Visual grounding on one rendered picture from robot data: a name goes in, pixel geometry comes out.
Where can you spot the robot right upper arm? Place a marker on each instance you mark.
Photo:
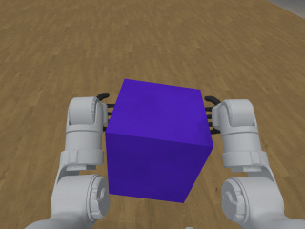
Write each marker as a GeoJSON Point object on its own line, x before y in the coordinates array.
{"type": "Point", "coordinates": [255, 203]}

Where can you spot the robot right forearm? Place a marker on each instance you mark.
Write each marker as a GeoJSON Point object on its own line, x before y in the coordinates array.
{"type": "Point", "coordinates": [236, 121]}

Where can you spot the carton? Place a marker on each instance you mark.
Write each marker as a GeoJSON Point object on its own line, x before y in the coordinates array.
{"type": "Point", "coordinates": [157, 141]}

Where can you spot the robot left hand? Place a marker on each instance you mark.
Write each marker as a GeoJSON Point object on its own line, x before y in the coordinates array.
{"type": "Point", "coordinates": [101, 97]}

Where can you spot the robot left forearm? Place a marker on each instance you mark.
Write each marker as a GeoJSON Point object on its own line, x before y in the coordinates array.
{"type": "Point", "coordinates": [83, 145]}

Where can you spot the robot right hand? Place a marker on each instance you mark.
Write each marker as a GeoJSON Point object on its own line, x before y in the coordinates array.
{"type": "Point", "coordinates": [215, 101]}

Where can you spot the robot left upper arm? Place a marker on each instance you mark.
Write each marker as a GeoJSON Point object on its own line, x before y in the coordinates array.
{"type": "Point", "coordinates": [77, 202]}

